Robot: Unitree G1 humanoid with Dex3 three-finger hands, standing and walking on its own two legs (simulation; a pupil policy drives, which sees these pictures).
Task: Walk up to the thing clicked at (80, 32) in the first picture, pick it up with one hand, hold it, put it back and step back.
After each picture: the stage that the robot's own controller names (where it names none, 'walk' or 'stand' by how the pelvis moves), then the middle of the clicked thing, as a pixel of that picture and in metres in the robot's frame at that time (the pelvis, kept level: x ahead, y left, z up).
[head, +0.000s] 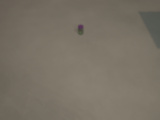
stand; (80, 29) +1.68 +0.04 -0.72
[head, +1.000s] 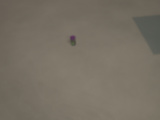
walk; (73, 40) +1.55 +0.27 -0.71
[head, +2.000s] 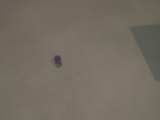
walk; (58, 61) +1.05 +0.33 -0.72
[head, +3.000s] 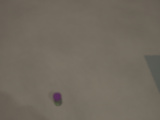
walk; (57, 99) +0.63 +0.22 -0.70
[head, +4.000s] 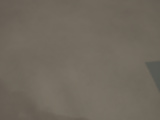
stand; out of the picture +0.37 +0.18 -0.69
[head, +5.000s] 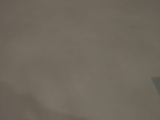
stand; out of the picture +0.33 +0.19 -0.72
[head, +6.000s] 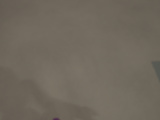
stand; out of the picture +0.36 +0.20 -0.70
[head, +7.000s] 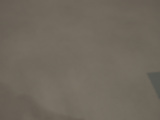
stand; out of the picture +0.36 +0.20 -0.73
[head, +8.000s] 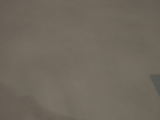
stand; out of the picture +0.36 +0.19 -0.73
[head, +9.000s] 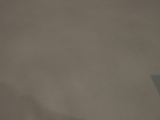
stand; out of the picture +0.36 +0.19 -0.73
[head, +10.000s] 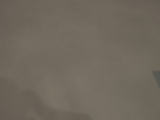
go down; out of the picture +0.36 +0.18 -0.72
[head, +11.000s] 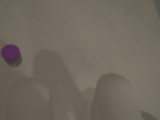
go down; (12, 56) +0.45 +0.23 -0.30
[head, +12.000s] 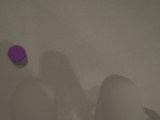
close in; (18, 57) +0.44 +0.23 -0.29
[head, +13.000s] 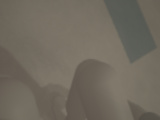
close in; out of the picture +0.42 +0.27 -0.22
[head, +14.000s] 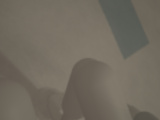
close; out of the picture +0.42 +0.28 -0.22
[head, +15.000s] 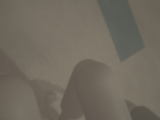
lift; out of the picture +0.39 +0.26 -0.23
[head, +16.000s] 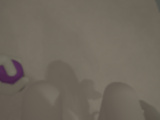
lift; (13, 77) +0.32 +0.25 -0.08
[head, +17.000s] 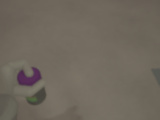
hold; (33, 86) +0.33 +0.17 +0.05
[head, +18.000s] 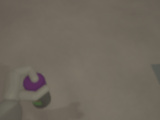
hold; (38, 91) +0.32 +0.17 +0.00
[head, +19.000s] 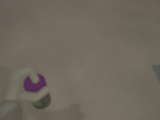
hold; (38, 92) +0.32 +0.17 +0.00
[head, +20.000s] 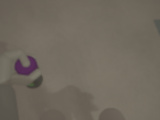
crouch; (30, 73) +0.38 +0.18 -0.07
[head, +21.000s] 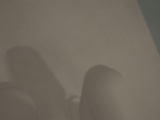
lower; out of the picture +0.45 +0.26 -0.18
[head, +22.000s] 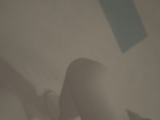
lower; out of the picture +0.43 +0.29 -0.23
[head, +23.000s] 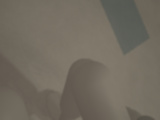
lower; out of the picture +0.43 +0.29 -0.23
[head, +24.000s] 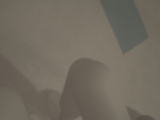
lower; out of the picture +0.43 +0.30 -0.23
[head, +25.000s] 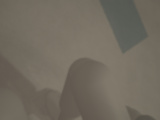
loosen; out of the picture +0.44 +0.30 -0.23
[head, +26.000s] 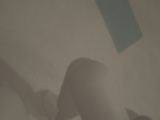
withdraw; out of the picture +0.43 +0.28 -0.23
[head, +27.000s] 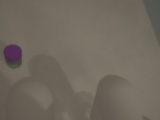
stand; (13, 57) +0.45 +0.24 -0.28
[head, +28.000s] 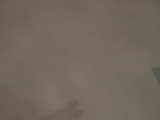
stand; out of the picture +0.39 +0.17 -0.65
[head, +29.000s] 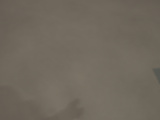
stand; out of the picture +0.41 +0.18 -0.67
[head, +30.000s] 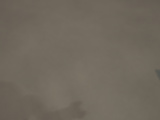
stand; out of the picture +0.40 +0.17 -0.67
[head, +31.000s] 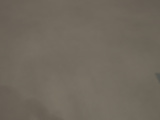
stand; out of the picture +0.42 +0.17 -0.72
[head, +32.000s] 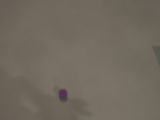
walk; (63, 95) +0.53 +0.14 -0.71
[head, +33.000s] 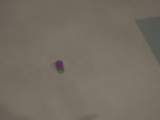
walk; (59, 67) +0.83 +0.24 -0.69
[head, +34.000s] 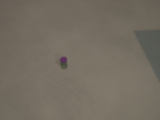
walk; (63, 62) +1.05 +0.18 -0.71
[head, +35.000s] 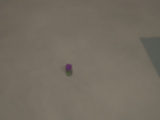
stand; (68, 70) +1.01 +0.16 -0.73
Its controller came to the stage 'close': yes
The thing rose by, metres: 0.71
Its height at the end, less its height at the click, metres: +0.00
